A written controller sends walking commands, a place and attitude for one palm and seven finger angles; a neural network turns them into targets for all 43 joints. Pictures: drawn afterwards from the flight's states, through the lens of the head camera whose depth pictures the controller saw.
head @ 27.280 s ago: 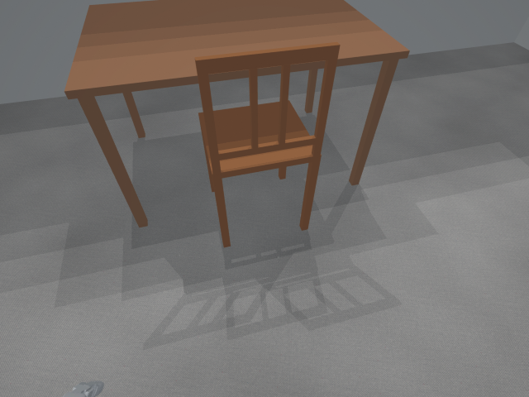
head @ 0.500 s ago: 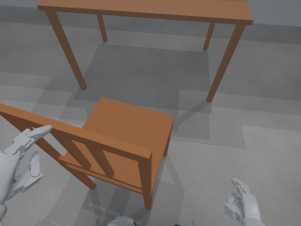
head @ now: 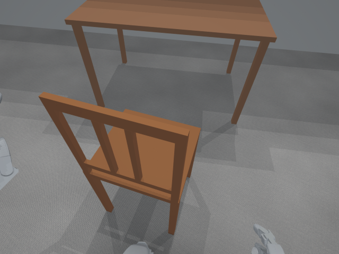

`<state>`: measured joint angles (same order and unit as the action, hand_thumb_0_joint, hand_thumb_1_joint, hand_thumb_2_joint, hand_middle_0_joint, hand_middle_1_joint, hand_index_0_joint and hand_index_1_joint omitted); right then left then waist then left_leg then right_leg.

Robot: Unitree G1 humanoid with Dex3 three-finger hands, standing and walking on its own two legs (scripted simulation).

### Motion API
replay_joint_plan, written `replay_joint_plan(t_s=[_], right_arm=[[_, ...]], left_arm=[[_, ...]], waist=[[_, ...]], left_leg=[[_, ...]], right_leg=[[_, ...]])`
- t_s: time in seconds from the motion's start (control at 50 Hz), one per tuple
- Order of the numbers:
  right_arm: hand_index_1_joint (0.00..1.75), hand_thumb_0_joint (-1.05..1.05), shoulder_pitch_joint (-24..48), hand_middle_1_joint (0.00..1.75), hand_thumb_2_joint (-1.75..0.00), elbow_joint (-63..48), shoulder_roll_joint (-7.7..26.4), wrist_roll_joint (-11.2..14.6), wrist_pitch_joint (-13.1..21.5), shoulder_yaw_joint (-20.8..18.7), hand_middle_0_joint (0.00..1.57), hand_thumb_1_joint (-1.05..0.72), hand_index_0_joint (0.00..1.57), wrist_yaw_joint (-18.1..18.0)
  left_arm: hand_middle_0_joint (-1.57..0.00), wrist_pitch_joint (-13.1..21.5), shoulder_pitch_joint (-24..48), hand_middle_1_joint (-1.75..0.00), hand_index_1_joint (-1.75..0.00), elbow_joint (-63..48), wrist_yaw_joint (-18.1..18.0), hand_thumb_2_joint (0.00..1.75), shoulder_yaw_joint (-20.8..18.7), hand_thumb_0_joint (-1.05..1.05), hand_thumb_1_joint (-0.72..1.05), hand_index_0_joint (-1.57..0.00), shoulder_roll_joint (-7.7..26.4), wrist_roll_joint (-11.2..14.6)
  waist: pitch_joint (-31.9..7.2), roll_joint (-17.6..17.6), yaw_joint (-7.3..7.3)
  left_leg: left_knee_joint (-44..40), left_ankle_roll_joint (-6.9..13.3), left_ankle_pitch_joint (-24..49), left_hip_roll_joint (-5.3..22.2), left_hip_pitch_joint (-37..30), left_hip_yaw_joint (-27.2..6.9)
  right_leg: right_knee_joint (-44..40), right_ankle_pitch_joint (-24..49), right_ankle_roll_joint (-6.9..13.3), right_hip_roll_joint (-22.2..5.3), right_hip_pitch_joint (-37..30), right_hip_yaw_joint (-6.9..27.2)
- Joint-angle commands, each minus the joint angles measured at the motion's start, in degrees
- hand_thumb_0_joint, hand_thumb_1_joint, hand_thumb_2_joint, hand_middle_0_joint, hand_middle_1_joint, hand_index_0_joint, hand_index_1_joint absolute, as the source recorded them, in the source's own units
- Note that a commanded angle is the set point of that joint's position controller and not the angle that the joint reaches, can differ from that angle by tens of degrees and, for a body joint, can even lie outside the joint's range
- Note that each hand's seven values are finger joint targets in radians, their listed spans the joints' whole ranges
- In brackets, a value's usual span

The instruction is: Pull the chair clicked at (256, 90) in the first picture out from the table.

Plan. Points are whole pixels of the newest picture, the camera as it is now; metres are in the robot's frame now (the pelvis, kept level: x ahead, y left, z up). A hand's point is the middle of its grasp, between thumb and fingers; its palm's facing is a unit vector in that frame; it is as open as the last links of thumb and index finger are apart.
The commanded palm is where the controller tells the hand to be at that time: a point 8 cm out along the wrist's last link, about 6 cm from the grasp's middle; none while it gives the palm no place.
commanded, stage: stop stepping back and stand still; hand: left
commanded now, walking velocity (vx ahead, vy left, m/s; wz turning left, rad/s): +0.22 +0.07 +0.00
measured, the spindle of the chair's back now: (107, 148) +0.42 +0.23 -0.06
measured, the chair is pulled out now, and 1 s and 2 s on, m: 0.63 0.63 0.63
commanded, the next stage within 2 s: let the arm hang, fingers relaxed in 1.22 s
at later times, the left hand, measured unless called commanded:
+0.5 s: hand out of the picture +0.15 +0.28 +0.19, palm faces +0.44 -0.77 -0.47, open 7.4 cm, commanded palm +0.10 +0.31 +0.19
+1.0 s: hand out of the picture +0.19 +0.29 +0.18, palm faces +0.39 -0.79 -0.46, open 7.4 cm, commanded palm +0.14 +0.32 +0.19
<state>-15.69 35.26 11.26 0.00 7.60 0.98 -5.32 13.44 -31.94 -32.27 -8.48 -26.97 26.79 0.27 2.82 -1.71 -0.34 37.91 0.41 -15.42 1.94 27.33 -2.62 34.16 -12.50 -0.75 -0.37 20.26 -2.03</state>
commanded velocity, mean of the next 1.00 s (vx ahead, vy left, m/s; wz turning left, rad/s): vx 0.06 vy -0.02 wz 0.00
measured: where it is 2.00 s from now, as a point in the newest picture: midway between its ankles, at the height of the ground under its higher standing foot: outside the picture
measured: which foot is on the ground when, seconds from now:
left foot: down 0.00-0.02, up 0.04-0.14, down 0.16-1.00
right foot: down 0.00-0.20, up 0.22-0.32, down 0.34-1.00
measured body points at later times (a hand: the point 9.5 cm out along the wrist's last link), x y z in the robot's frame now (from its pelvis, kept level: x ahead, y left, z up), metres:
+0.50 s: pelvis -0.04 +0.02 +0.01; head -0.05 +0.02 +0.46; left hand +0.12 +0.32 +0.21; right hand +0.10 -0.21 -0.08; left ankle +0.02 +0.13 -0.72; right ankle -0.02 -0.11 -0.72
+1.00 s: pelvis -0.01 +0.03 +0.02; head -0.01 +0.03 +0.47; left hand +0.17 +0.33 +0.20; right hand +0.16 -0.21 -0.06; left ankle +0.02 +0.14 -0.72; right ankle -0.02 -0.11 -0.72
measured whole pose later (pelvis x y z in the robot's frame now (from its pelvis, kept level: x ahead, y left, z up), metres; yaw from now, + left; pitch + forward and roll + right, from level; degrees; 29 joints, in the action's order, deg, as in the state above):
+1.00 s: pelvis -0.01 +0.03 +0.02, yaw -1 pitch +0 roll -1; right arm -11.8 37.2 10.8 0.8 8.4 1.1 -5.4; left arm 9.7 -31.5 -26.2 -8.0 -22.7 23.8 2.3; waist -0.5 0.2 -0.5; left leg 24.3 0.6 -10.5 0.4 13.8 0.6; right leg 22.0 -12.9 -1.1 -0.1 9.1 1.2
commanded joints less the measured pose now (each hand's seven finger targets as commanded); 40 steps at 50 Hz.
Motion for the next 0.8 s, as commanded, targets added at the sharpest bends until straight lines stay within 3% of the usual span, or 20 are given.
replay_joint_plan(t_s=[0.0,0.02,0.06,0.08,0.12,0.14,0.16,0.18,0.2,0.22,0.24,0.28,0.3,0.32,0.34,0.36,0.4,0.46,0.6,0.78], right_arm=[[0.3,0.0,3.9,0.3,-0.9,-5.9,7.8,0.4,3.8,-3.9,0.2,-0.9,0.2,-0.4],[0.3,0.0,4.3,0.3,-0.9,-5.5,7.6,0.5,3.4,-3.3,0.2,-0.9,0.2,-0.2],[0.3,0.0,5.7,0.3,-0.9,-5.5,7.7,0.7,3.1,-2.5,0.2,-0.9,0.2,-0.8],[0.3,0.0,6.3,0.3,-0.9,-5.5,8.0,0.6,3.2,-2.2,0.2,-0.9,0.2,-1.2],[0.3,0.0,6.5,0.3,-0.9,-6.4,8.5,0.5,3.4,-1.8,0.2,-0.9,0.2,-1.8],[0.3,0.0,6.1,0.3,-0.9,-7.4,9.2,0.8,3.9,-2.4,0.2,-0.9,0.2,-1.8],[0.3,0.0,7.0,0.3,-0.9,-7.3,8.3,1.2,4.2,-2.1,0.2,-0.9,0.2,-1.6],[0.3,0.0,8.4,0.3,-0.9,-7.9,8.1,1.1,4.1,-2.3,0.2,-0.9,0.2,-1.3],[0.3,0.0,8.8,0.3,-0.9,-8.5,7.6,1.1,4.1,-2.7,0.2,-0.9,0.2,-1.1],[0.3,0.0,9.2,0.3,-0.9,-8.5,6.9,0.7,3.9,-2.7,0.2,-0.9,0.2,-0.8],[0.3,0.0,9.3,0.3,-0.9,-8.2,6.7,0.8,3.9,-2.6,0.2,-0.9,0.2,-0.2],[0.3,0.0,8.2,0.3,-0.9,-7.5,6.9,0.4,4.3,-2.2,0.2,-0.9,0.2,0.2],[0.3,0.0,7.9,0.3,-0.9,-6.9,7.0,-0.1,4.3,-2.2,0.2,-0.9,0.2,0.1],[0.3,0.0,8.1,0.3,-0.9,-6.6,6.6,-0.2,4.5,-2.0,0.2,-0.9,0.2,0.1],[0.3,0.0,7.9,0.3,-0.9,-6.2,6.8,-0.4,4.8,-2.0,0.2,-0.9,0.2,0.0],[0.3,0.0,5.9,0.3,-0.9,-5.1,7.0,0.3,4.8,-2.7,0.2,-0.9,0.2,0.0],[0.3,0.0,7.2,0.3,-0.9,-6.1,7.2,0.5,4.3,-2.8,0.2,-0.9,0.2,-0.3],[0.3,0.0,8.5,0.3,-0.9,-6.0,7.1,0.5,4.3,-2.2,0.2,-0.9,0.2,-0.6],[0.3,0.0,9.6,0.3,-0.9,-6.4,7.1,0.6,4.6,-2.2,0.2,-0.9,0.2,-0.9],[0.3,0.0,9.0,0.3,-0.9,-6.9,6.8,0.8,4.6,-2.4,0.2,-0.9,0.2,-0.5]], left_arm=[[-0.2,0.9,2.3,-0.3,-0.3,-2.1,-2.1,0.9,-5.3,0.0,0.9,-0.2,6.6,2.6],[-0.2,-0.2,6.1,-0.3,-0.3,-2.3,-2.4,0.9,-3.5,0.0,0.9,-0.2,6.2,2.4],[-0.2,-1.7,12.2,-0.3,-0.3,-1.0,-3.0,0.9,-2.0,0.0,0.9,-0.2,6.3,2.0],[-0.2,-1.9,13.9,-0.3,-0.3,-1.3,-3.2,0.9,-1.2,0.0,0.9,-0.2,6.1,1.5],[-0.2,-2.0,15.7,-0.3,-0.3,-2.5,-3.5,0.9,-0.8,0.0,0.9,-0.2,6.0,0.6],[-0.2,-1.5,15.3,-0.3,-0.3,-4.9,-3.5,0.9,-0.9,0.0,0.9,-0.2,6.0,0.1],[-0.2,-1.2,11.8,-0.3,-0.3,-4.6,-3.5,0.9,-1.6,0.0,0.9,-0.2,6.1,-0.1],[-0.2,-1.3,8.9,-0.3,-0.3,-3.8,-3.2,0.9,-1.7,0.0,0.9,-0.2,5.3,-0.7],[-0.2,-0.9,8.5,-0.3,-0.3,-5.9,-3.0,0.9,-3.2,0.0,0.9,-0.2,7.1,-1.2],[-0.2,-0.4,8.9,-0.3,-0.3,-7.8,-2.5,0.9,-2.4,0.0,0.9,-0.2,6.7,-1.6],[-0.2,-0.1,7.2,-0.3,-0.3,-7.9,-2.3,0.9,-2.6,0.0,0.9,-0.2,7.1,-1.5],[-0.2,0.3,3.5,-0.3,-0.3,-8.9,-2.0,0.9,-4.0,0.0,0.9,-0.2,8.3,-0.7],[-0.2,0.4,2.3,-0.3,-0.3,-8.2,-2.0,0.9,-5.7,0.0,0.9,-0.2,10.3,-0.3],[-0.2,0.7,4.1,-0.3,-0.3,-8.9,-1.8,0.9,-5.4,0.0,0.9,-0.2,9.1,0.6],[-0.2,1.1,5.8,-0.3,-0.3,-8.5,-1.7,0.9,-6.2,0.0,0.9,-0.2,9.3,1.2],[-0.2,0.4,4.3,-0.3,-0.3,-4.9,-1.4,0.9,-4.9,0.0,0.9,-0.2,7.3,1.4],[-0.2,-1.1,3.7,-0.3,-0.3,-3.0,-1.1,0.9,-3.8,0.0,0.9,-0.2,6.7,2.0],[-0.2,-1.6,6.8,-0.3,-0.3,-3.3,-1.3,0.9,-2.4,0.0,0.9,-0.2,6.1,1.7],[-0.2,-1.1,7.0,-0.3,-0.3,-5.3,-1.5,0.9,-2.3,0.0,0.9,-0.2,7.6,1.0],[-0.2,0.0,2.8,-0.3,-0.3,-6.1,-1.2,0.9,-3.1,0.0,0.9,-0.2,6.9,1.6]], waist=[[-10.3,8.4,0.18],[-10.2,11.4,0.89],[-6.0,13.9,1.64],[-3.9,12.3,1.66],[-0.2,4.5,1.21],[-0.8,-0.3,0.43],[-4.8,-8.6,0.3],[-3.9,-14.8,0.4],[-3.4,-17.5,0.33],[-2.1,-15.1,0.24],[-0.7,-10.4,-0.36],[-2.2,-4.6,-0.4],[-2.3,-4.1,0.09],[-4.2,-4.6,0.77],[-5.7,-7.5,1.16],[-8.9,-2.6,0.8],[-5.8,1.1,0.76],[-6.2,0.4,0.77],[-3.7,-1.8,0.29],[-7.6,-4.2,0.02]], left_leg=[[13.0,-0.7,-10.2,-1.9,-17.9,2.3],[15.8,-0.4,-8.7,-1.6,-19.3,1.7],[10.5,0.6,-11.0,-0.2,-18.4,0.0],[4.5,1.2,-12.3,0.3,-16.8,-0.4],[-11.6,3.0,-16.3,1.8,-8.7,-4.7],[-19.1,3.9,-15.3,4.3,-4.8,-8.8],[-26.2,4.2,-25.9,7.6,-2.1,-13.3],[-32.5,5.0,-37.4,10.2,6.4,-17.1],[-34.0,6.1,-38.5,11.1,10.7,-17.9],[-32.2,6.2,-35.6,10.4,12.7,-16.3],[-28.5,6.0,-31.3,9.6,11.4,-14.2],[-20.1,3.9,-20.0,7.0,1.9,-9.1],[-17.2,3.1,-14.8,5.4,0.1,-7.2],[-14.9,2.3,-11.1,4.1,-3.9,-5.2],[-14.5,2.0,-8.0,3.8,-7.8,-4.1],[-13.7,1.2,-11.3,3.0,-10.2,-3.5],[-11.2,1.3,-10.9,2.3,-13.3,-2.2],[-13.4,1.8,-6.2,3.4,-15.1,-3.1],[-18.8,2.2,-8.8,4.0,-11.0,-4.7],[-19.1,1.8,3.0,4.7,-14.4,-4.2]], right_leg=[[-20.8,-24.6,9.4,-14.5,15.5,18.3],[-21.2,-25.3,9.4,-15.7,17.1,17.3],[-19.6,-28.0,6.7,-14.6,18.1,13.5],[-17.8,-28.5,5.5,-13.1,16.5,11.9],[-11.7,-24.9,3.0,-7.6,8.5,8.5],[-5.5,-16.0,1.2,-4.5,1.5,6.0],[2.2,-14.8,0.1,-2.8,-3.2,3.5],[9.8,-12.7,-0.7,-0.3,-8.1,1.9],[14.1,-9.4,-1.2,0.2,-11.2,1.6],[14.2,-7.9,-1.1,0.3,-12.5,1.5],[7.2,-7.7,-0.6,0.0,-12.3,1.2],[-7.9,-6.1,1.1,-0.3,-10.3,1.4],[-12.1,-4.5,2.4,-1.6,-9.9,3.8],[-13.8,-2.2,3.7,-2.9,-8.3,6.6],[-14.2,0.0,4.2,-3.9,-6.8,8.2],[-14.7,-7.4,3.7,-3.1,-5.6,9.1],[-18.4,-15.3,4.1,-4.1,1.2,10.5],[-16.8,-9.1,3.2,-4.1,0.0,9.8],[-16.7,-7.6,2.3,-3.5,-4.6,7.8],[-14.9,3.6,1.9,-3.5,-9.6,6.8]])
